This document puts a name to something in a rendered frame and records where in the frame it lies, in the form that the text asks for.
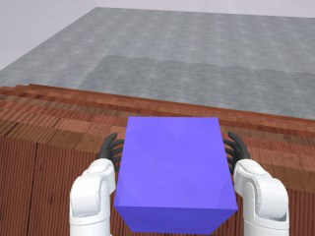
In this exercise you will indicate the carton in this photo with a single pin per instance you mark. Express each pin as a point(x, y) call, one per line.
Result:
point(174, 176)

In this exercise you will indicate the right robot hand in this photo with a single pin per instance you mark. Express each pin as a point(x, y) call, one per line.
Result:
point(240, 150)

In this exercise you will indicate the left robot hand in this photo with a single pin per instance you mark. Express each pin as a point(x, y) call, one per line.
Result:
point(107, 151)

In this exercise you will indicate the robot left forearm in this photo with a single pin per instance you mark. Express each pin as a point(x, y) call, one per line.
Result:
point(89, 210)

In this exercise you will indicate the robot right forearm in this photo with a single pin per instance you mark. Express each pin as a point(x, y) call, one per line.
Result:
point(265, 200)

